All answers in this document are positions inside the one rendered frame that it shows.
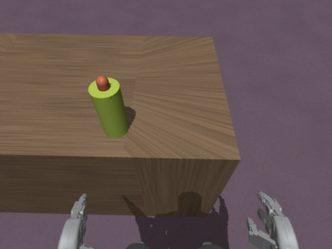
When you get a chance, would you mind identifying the left robot hand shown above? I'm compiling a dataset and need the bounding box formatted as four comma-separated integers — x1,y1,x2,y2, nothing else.
58,193,97,249

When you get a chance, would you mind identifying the bottle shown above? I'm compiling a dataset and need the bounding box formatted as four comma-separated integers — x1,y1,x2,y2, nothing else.
88,76,129,138

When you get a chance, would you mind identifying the right robot hand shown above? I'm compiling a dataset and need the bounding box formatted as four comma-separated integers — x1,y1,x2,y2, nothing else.
247,191,299,249

